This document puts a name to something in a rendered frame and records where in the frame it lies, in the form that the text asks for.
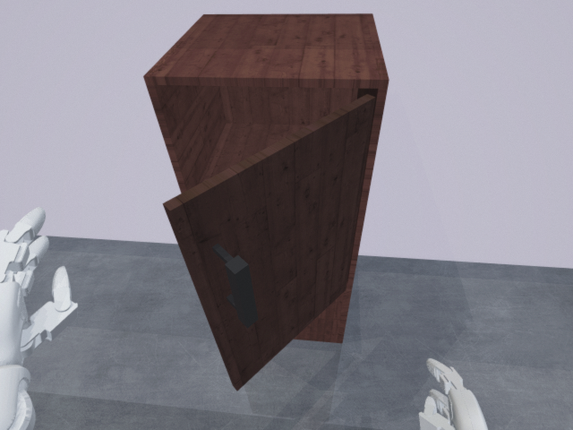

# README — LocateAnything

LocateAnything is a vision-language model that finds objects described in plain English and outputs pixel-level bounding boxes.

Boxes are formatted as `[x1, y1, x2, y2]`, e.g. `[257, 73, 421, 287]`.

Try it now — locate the robot left forearm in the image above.
[0, 365, 36, 430]

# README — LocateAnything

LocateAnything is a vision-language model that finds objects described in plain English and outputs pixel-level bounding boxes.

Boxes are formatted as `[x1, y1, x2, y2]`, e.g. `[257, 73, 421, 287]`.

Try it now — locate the handle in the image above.
[212, 244, 259, 329]

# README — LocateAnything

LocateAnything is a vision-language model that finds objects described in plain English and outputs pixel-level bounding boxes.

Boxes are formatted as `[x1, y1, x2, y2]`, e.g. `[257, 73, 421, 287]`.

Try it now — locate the robot right hand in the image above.
[419, 358, 488, 430]

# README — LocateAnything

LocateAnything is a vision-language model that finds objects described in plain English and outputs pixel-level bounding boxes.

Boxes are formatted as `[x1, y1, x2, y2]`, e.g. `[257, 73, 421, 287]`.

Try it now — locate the robot left hand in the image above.
[0, 207, 78, 366]

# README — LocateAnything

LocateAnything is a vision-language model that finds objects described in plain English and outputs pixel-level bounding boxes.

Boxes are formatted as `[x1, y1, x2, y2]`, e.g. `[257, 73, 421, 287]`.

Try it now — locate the cupboard door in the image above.
[163, 94, 375, 391]

